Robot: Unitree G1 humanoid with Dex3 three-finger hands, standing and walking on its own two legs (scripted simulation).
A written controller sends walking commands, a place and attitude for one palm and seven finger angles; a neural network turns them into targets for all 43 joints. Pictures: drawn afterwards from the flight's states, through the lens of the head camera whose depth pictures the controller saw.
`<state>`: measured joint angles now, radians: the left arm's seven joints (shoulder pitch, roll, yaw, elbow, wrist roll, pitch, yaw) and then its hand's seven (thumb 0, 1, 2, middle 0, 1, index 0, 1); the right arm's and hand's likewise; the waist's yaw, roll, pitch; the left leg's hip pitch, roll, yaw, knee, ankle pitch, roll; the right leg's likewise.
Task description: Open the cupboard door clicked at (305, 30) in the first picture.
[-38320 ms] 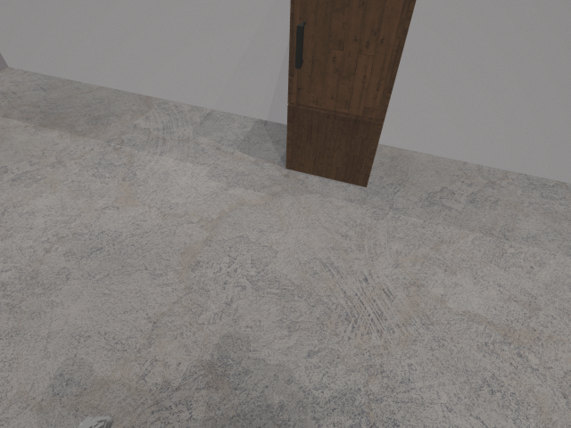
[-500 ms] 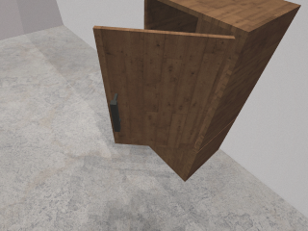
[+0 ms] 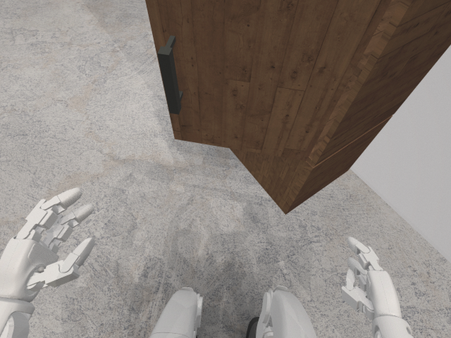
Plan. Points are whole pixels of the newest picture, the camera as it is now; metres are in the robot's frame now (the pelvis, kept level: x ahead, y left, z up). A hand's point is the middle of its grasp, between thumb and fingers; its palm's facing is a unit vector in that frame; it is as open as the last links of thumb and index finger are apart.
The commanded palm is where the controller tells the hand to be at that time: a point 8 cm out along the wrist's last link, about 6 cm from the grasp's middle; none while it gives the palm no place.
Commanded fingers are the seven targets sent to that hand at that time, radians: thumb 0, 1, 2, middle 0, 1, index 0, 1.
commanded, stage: raise the hand with hooked fingers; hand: left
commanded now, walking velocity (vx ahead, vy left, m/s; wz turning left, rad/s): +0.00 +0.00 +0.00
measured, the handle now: (173, 77) +0.61 +0.19 +0.05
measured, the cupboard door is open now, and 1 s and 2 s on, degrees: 45 45 45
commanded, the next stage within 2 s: move the hooked fingers beside the handle in 1.62 s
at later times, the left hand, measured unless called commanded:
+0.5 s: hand (63, 238) +0.24 +0.28 +0.05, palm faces -0.06 -1.00 -0.05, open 12.0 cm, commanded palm +0.21 +0.33 +0.06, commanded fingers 0.00 -0.27 0.40 -0.28 -1.05 -0.28 -1.05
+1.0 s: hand (44, 215) +0.27 +0.32 +0.05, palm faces -0.07 -1.00 -0.05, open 13.9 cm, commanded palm +0.25 +0.36 +0.06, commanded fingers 0.00 -0.50 0.30 -0.30 -1.20 -0.30 -1.20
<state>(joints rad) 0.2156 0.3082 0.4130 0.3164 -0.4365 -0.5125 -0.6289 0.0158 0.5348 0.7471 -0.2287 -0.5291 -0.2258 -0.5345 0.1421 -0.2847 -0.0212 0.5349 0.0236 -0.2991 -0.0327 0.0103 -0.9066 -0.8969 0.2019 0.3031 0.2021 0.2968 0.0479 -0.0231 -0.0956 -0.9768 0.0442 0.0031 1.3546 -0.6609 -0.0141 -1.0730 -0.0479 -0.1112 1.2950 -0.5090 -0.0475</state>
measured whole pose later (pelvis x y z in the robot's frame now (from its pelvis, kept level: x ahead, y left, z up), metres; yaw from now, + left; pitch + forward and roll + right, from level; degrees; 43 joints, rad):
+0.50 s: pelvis -0.01 +0.02 +0.01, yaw +0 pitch +18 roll -2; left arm 0.15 0.38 0.40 0.29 -0.40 -0.40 -0.57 0.01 -0.04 0.50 -0.27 -0.90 -0.26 -0.91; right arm 0.27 -0.29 0.00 0.55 0.03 -0.28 -0.06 0.01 -0.91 -0.90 0.20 0.30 0.20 0.30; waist -0.02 0.00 -0.13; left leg -1.01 0.03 0.01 1.30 -0.61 0.03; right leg -1.08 -0.05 -0.10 1.21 -0.43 -0.02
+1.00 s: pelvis +0.00 +0.05 +0.01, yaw +0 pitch +19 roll -4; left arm 0.05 0.42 0.42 0.30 -0.37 -0.33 -0.59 -0.01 -0.48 0.31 -0.30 -1.18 -0.30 -1.19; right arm 0.23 -0.28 0.03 0.51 0.02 -0.23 -0.04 0.01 -0.90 -0.90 0.20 0.30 0.20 0.30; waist 0.00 0.00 -0.14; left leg -1.01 0.01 0.01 1.30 -0.62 0.06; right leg -1.06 -0.07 -0.10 1.18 -0.44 0.02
